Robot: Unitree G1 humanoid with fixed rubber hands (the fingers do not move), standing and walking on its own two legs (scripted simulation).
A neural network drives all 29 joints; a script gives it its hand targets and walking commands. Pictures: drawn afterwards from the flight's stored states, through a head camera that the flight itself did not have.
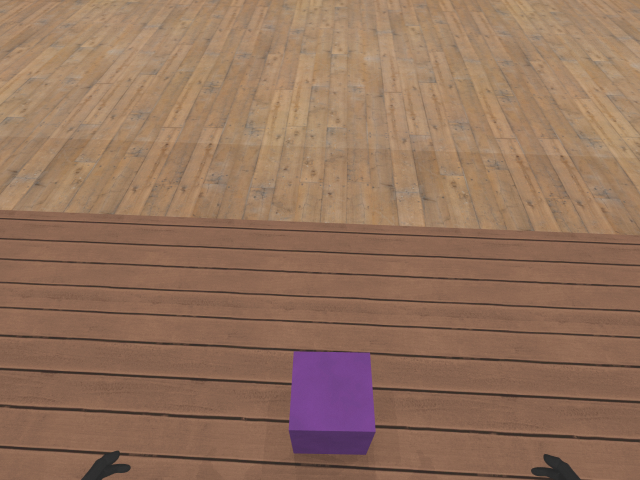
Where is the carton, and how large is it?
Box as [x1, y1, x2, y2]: [289, 351, 375, 454]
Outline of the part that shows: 294,351 289,417 289,433 293,452 365,454 375,431 369,353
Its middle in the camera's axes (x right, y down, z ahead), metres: +0.03 +0.47 +1.09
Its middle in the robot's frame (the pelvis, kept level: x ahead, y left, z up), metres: +0.40 -0.02 -0.66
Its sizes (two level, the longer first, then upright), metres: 0.210 0.200 0.250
